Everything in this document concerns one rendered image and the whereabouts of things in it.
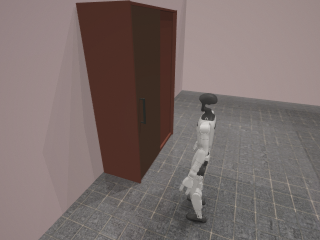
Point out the wardrobe door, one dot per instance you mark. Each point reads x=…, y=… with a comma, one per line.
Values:
x=166, y=46
x=147, y=69

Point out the handle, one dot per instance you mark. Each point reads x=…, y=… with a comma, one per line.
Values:
x=144, y=111

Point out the robot left foot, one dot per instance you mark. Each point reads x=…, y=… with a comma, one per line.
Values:
x=193, y=217

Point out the robot head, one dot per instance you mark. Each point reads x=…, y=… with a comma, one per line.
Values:
x=208, y=98

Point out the left robot upper arm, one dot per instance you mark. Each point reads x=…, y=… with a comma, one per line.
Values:
x=204, y=130

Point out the robot left hand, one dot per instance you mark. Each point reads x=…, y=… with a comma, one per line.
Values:
x=187, y=182

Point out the left robot forearm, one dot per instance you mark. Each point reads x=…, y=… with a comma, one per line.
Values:
x=200, y=159

